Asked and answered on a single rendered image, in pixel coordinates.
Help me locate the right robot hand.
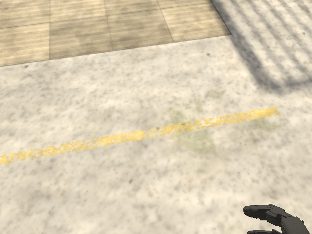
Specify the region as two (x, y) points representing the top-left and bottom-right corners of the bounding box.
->
(243, 204), (310, 234)

